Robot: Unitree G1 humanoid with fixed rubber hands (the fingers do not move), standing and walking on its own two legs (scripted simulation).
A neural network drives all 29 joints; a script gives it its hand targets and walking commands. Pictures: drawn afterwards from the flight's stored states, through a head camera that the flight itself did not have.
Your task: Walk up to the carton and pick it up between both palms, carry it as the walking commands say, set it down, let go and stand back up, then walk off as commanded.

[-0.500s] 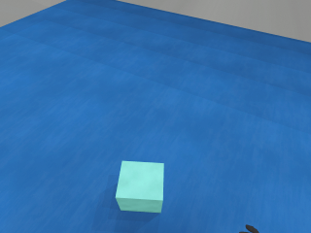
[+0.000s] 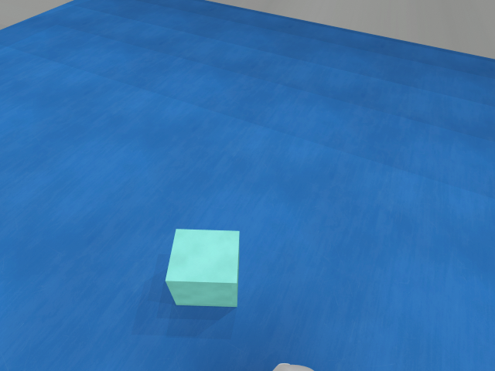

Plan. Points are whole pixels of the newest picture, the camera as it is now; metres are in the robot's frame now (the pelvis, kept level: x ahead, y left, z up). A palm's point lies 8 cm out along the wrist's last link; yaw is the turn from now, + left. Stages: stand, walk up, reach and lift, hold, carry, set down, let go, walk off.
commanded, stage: walk off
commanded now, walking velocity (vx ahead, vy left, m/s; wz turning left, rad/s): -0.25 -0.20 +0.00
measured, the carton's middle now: (207, 268) +0.58 +0.14 -0.63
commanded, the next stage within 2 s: none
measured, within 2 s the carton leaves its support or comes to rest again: neither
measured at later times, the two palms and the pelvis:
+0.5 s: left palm out of the picture -0.07 +0.20 -0.12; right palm out of the picture -0.05 -0.36 -0.11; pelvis -0.13 -0.08 +0.01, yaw -1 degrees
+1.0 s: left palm out of the picture -0.16 +0.13 -0.13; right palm out of the picture -0.19 -0.40 -0.12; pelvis -0.24 -0.12 +0.00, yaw +0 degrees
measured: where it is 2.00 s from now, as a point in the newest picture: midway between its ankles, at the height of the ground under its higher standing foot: outside the picture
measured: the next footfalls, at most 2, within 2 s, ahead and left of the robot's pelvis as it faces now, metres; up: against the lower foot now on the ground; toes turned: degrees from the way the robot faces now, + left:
left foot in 0.06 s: +0.03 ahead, +0.10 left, +0.00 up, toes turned +4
right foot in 0.52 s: -0.10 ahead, -0.22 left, +0.00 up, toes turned -1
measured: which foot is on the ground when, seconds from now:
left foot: up 0.00-0.04, down 0.06-0.52, up 0.54-0.94, down 0.96-1.00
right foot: down 0.00-0.04, up 0.06-0.50, down 0.52-0.98, up 1.00-1.00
